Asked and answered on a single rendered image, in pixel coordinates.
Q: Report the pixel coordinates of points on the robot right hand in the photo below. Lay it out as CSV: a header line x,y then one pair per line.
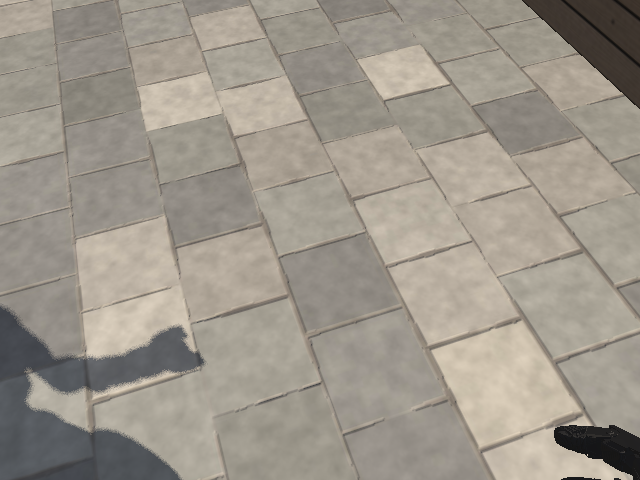
x,y
617,447

